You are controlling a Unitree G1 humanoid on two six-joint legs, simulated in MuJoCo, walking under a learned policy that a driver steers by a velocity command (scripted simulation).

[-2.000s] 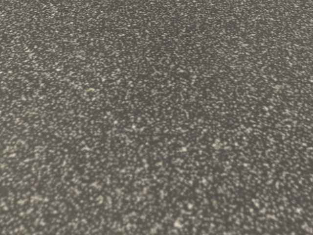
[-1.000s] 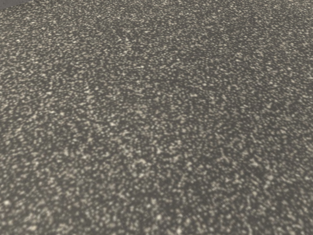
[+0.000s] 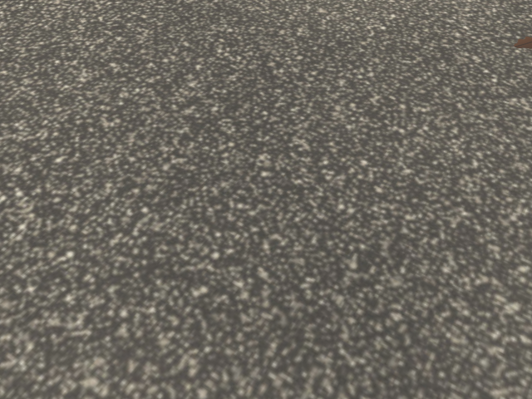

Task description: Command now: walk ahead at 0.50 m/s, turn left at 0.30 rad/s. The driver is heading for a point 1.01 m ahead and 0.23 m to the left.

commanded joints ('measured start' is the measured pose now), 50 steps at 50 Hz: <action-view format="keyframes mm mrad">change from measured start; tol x32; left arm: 1 -55 116 13 -110 12 -33 -12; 18 -456 59 -26 -284 0 2 -28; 24 13 276 40 -213 37 -25 24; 50 153 -9 -21 -88 -42 -5 -19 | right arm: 1 152 -144 -51 4 18 10 5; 25 362 -112 -47 -22 28 -3 -22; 45 -145 -56 -1 -142 -23 35 43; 50 317 -273 -66 -12 -49 4 -13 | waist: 1 -61 38 -74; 25 14 -247 -349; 44 18 -73 29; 50 -134 283 -394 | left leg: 1 416 341 -587 -319 -127 217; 22 290 125 -425 -32 462 38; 25 -200 -50 -173 603 -404 -20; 37 -295 119 -102 436 23 -78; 48 296 -1 39 -102 -11 60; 50 809 525 -668 -207 -42 223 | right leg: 1 -506 -102 43 335 85 11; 17 -496 -110 -21 -300 375 123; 22 -61 -61 -8 -495 273 53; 25 375 -543 740 -661 -78 -136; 30 7 -346 193 -738 269 -65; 47 176 -347 -158 -528 1009 -50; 49 -111 -265 -186 -50 625 -15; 50 -464 -76 -159 291 -162 24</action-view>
